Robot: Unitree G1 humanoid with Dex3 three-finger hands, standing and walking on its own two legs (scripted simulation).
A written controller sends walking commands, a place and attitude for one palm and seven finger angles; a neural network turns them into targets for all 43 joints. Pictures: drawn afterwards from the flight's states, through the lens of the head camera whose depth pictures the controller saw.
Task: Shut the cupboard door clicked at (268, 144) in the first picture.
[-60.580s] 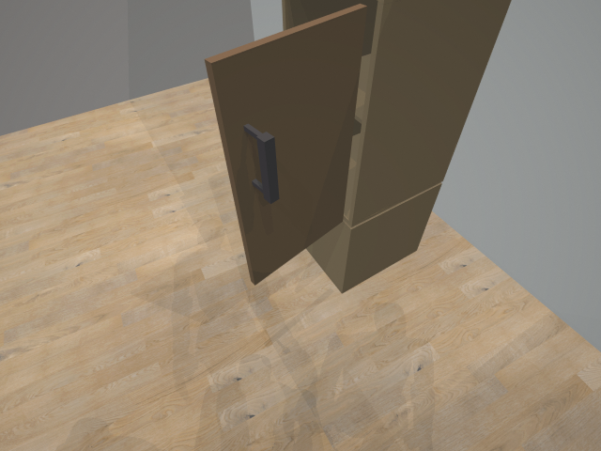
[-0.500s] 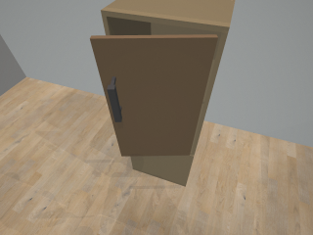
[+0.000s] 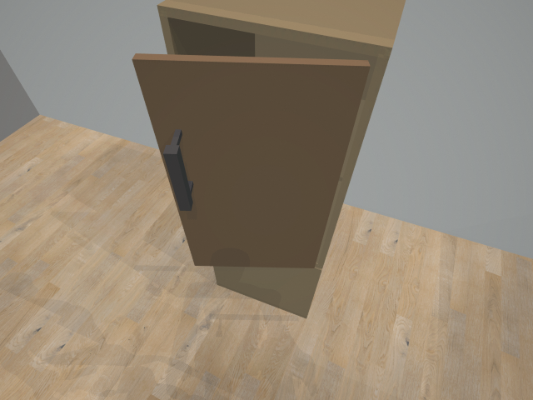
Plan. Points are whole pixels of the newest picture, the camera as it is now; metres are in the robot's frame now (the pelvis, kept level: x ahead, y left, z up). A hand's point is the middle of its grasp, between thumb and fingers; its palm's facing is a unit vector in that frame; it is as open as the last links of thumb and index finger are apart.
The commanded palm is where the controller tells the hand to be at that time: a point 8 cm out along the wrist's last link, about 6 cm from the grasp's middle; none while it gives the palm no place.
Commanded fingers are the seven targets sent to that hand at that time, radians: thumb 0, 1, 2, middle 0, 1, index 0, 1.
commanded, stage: come to a stop and stand still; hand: left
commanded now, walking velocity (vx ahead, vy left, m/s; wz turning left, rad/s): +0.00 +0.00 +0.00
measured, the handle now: (181, 171) +0.47 +0.18 +0.06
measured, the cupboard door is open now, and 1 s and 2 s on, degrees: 20 20 20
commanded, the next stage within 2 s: look again from close up in 1.32 s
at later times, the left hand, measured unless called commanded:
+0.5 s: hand out of the picture +0.05 +0.16 -0.17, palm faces +0.03 -0.97 -0.22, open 7.3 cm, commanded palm none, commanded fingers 0.00 0.90 0.90 -0.20 -0.30 -0.20 -0.30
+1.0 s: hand out of the picture +0.05 +0.19 -0.16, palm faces -0.01 -0.97 -0.23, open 7.3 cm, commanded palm none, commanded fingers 0.00 0.90 0.90 -0.20 -0.30 -0.20 -0.30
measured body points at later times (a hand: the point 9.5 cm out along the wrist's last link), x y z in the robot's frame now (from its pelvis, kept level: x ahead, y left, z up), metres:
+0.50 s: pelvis +0.03 -0.02 +0.00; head +0.05 -0.02 +0.45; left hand +0.05 +0.21 -0.15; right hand +0.10 -0.24 -0.15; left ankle +0.02 +0.09 -0.73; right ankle -0.01 -0.13 -0.73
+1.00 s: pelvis -0.02 +0.00 +0.00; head -0.03 +0.00 +0.45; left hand +0.05 +0.24 -0.14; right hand +0.02 -0.25 -0.14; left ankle +0.02 +0.09 -0.73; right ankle -0.01 -0.13 -0.73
